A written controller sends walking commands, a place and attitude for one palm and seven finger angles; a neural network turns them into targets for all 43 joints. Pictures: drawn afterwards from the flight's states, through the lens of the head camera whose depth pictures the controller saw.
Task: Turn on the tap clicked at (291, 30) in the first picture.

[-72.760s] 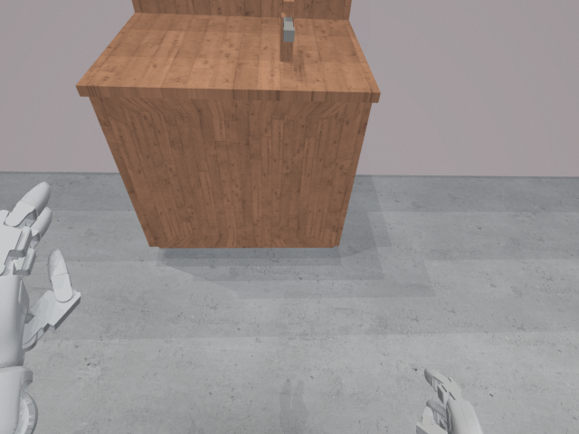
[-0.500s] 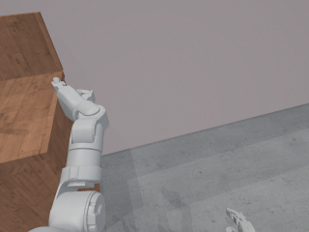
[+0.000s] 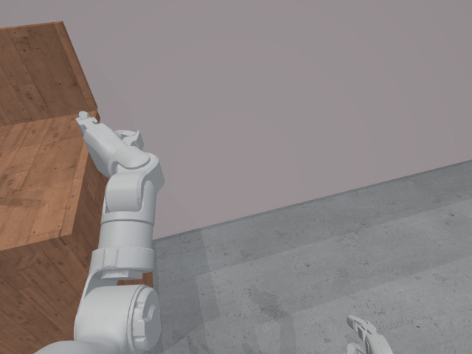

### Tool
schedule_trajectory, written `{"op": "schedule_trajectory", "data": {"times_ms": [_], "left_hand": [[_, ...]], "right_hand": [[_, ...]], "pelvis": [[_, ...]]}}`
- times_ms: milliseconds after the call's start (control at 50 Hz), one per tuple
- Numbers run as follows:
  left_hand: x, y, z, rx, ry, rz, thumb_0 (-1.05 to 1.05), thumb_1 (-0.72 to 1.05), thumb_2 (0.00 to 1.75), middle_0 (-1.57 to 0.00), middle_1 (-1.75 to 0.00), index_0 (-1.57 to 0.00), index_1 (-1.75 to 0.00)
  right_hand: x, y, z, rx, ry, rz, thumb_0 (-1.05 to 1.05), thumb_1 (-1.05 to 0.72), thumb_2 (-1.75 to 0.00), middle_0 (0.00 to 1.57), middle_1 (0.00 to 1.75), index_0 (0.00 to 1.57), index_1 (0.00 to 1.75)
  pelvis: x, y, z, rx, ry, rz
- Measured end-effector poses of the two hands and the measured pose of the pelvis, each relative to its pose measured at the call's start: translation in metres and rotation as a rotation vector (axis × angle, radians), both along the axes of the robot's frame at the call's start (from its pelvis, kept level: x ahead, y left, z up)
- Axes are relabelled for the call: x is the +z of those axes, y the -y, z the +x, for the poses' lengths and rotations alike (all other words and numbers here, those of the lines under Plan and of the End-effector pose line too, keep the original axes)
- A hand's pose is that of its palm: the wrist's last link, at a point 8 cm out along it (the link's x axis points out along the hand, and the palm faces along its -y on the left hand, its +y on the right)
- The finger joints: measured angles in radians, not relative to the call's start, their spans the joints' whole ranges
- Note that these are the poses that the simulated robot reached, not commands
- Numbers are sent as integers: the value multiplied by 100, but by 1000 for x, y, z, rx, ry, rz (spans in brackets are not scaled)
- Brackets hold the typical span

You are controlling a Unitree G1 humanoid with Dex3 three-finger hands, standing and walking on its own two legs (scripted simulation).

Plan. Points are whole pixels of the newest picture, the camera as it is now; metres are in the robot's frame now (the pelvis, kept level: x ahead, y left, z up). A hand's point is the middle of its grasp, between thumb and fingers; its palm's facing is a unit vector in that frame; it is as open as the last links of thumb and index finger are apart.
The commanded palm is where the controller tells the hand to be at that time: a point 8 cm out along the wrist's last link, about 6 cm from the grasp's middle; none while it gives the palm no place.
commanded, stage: lift the hand up off the lever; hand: left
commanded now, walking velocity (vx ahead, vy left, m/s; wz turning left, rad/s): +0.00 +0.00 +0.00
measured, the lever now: out of the picture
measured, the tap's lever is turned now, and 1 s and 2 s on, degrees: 62 62 62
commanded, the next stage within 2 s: draw the hand back beside the body in 0.06 s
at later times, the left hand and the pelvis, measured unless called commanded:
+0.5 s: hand (128, 176) +0.32 +0.20 +0.20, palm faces +0.34 -0.93 -0.17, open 7.8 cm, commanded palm +0.28 +0.23 +0.21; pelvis +0.00 +0.00 +0.00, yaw -3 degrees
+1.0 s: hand (94, 210) +0.26 +0.23 +0.18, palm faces +0.29 -0.92 -0.27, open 7.6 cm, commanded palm +0.22 +0.28 +0.19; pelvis -0.01 +0.03 +0.01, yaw -3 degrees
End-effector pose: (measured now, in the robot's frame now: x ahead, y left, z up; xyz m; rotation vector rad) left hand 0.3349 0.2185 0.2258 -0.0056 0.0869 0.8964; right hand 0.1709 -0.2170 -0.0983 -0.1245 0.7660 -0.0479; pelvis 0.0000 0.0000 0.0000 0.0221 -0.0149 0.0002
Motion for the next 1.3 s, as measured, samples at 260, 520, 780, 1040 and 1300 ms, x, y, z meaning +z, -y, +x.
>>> {"op": "schedule_trajectory", "data": {"times_ms": [260,520,780,1040,1300], "left_hand": [[1,5,-4,-225,56,78,2,90,90,-14,-15,-15,-15],[-22,-28,-61,-568,155,309,2,89,90,-16,-18,-17,-18],[-27,-37,-85,-650,246,417,2,89,90,-17,-22,-18,-21],[-36,-63,-117,-633,210,444,2,89,90,-19,-26,-20,-25],[-48,-85,-147,-576,132,444,2,89,90,-20,-30,-21,-29]], "right_hand": [[6,5,4,-43,-4,-16,1,-91,-90,20,30,20,30],[26,18,-4,-72,84,-47,1,-91,-90,20,30,20,30],[17,-8,-21,-38,25,-36,1,-91,-90,20,30,20,30],[22,-19,-19,-51,47,-48,1,-91,-90,20,30,20,30],[33,-29,1,-18,97,-65,1,-91,-90,20,30,20,30]], "pelvis": [[2,2,4,-12,33,11],[4,1,-4,-46,72,-7],[8,-13,-13,-39,73,-18],[8,-28,-4,-53,76,-26],[8,-35,1,-47,75,-29]]}}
